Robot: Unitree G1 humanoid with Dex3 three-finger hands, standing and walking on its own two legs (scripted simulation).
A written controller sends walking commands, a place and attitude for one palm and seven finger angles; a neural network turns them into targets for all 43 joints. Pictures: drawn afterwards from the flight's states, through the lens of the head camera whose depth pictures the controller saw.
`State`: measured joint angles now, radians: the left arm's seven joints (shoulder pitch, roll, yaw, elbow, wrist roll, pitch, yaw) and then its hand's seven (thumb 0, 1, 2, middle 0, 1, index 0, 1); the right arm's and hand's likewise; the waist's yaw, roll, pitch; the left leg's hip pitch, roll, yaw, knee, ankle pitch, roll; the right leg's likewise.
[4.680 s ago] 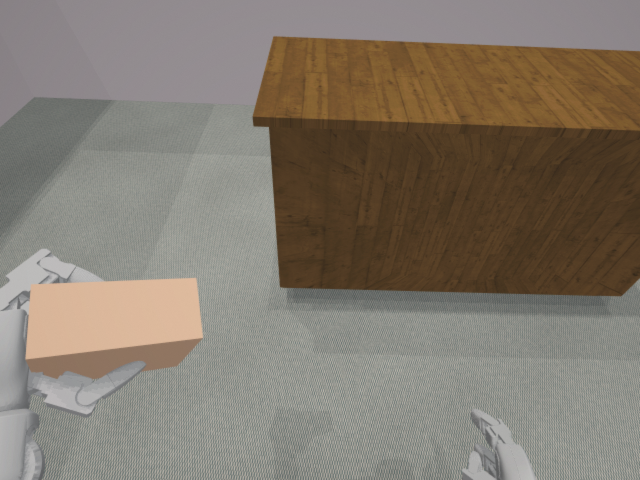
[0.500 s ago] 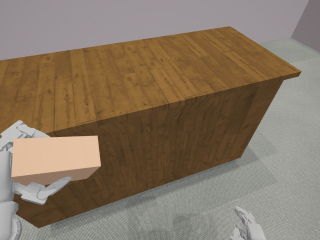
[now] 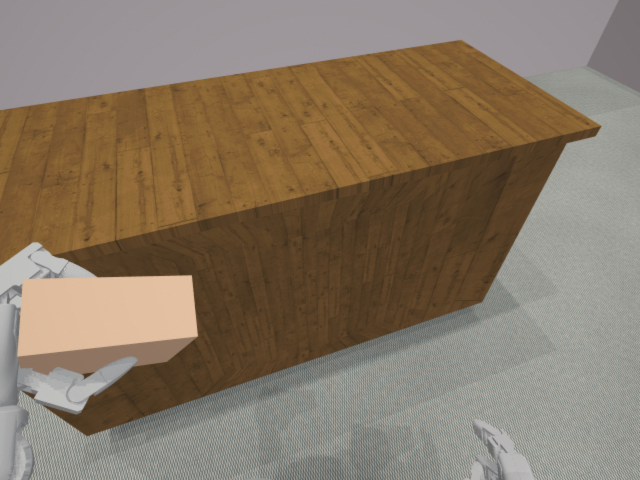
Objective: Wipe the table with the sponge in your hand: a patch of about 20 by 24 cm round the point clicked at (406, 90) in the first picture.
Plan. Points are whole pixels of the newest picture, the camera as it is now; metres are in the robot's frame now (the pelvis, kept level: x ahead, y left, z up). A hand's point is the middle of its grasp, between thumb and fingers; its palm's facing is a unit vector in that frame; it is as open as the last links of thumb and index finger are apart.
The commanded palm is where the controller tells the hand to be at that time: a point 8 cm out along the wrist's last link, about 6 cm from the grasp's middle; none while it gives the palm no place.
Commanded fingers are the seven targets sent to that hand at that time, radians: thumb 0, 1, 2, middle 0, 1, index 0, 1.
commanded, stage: come to a stop and stand still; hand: left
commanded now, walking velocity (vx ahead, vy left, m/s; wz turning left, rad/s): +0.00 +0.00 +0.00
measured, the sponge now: (133, 326) +0.23 +0.20 +0.15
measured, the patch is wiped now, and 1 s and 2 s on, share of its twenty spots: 0.00 0.00 0.00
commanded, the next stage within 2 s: look again from close up in 0.54 s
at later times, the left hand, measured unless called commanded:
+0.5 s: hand (41, 365) +0.17 +0.25 +0.16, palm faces +0.46 -0.81 -0.37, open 10.1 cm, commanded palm +0.12 +0.29 +0.19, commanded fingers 0.00 0.10 1.30 -1.20 -1.60 -1.20 -1.60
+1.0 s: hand (14, 332) +0.21 +0.30 +0.16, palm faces +0.37 -0.86 -0.36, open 10.1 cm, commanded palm +0.15 +0.34 +0.19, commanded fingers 0.00 0.10 1.30 -1.20 -1.60 -1.20 -1.60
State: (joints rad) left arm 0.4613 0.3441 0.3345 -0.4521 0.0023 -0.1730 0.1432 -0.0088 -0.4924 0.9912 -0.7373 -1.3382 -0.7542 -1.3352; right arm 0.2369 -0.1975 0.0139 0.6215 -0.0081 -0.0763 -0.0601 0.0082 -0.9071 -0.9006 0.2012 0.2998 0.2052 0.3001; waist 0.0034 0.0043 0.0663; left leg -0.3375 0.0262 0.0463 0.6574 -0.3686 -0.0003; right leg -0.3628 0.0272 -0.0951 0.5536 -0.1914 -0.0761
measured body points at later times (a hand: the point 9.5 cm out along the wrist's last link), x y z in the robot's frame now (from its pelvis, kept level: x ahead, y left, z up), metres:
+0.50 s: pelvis -0.03 +0.00 +0.01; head -0.03 +0.00 +0.46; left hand +0.14 +0.29 +0.18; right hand +0.14 -0.21 -0.09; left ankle +0.00 +0.13 -0.72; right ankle +0.05 -0.08 -0.73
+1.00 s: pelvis +0.00 +0.05 +0.01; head +0.01 +0.08 +0.46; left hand +0.18 +0.35 +0.18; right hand +0.16 -0.16 -0.06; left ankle +0.00 +0.13 -0.73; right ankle +0.05 -0.08 -0.73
